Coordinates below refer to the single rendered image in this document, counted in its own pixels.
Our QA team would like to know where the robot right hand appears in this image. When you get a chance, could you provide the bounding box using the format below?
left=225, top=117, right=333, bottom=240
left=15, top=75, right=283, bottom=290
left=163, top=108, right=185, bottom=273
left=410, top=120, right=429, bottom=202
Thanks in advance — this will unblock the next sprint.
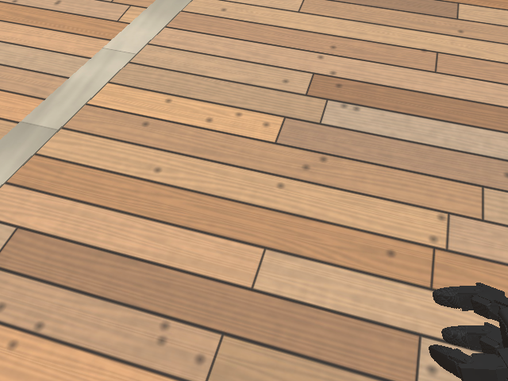
left=429, top=283, right=508, bottom=381

